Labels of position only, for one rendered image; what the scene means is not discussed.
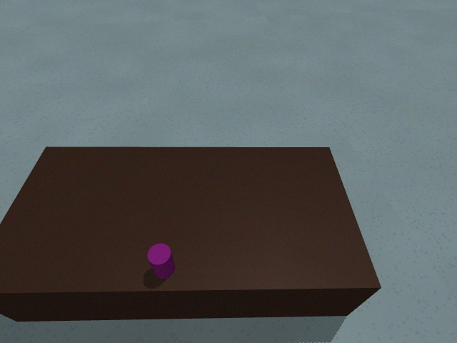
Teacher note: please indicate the can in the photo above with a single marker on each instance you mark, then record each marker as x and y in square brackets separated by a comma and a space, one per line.
[161, 260]

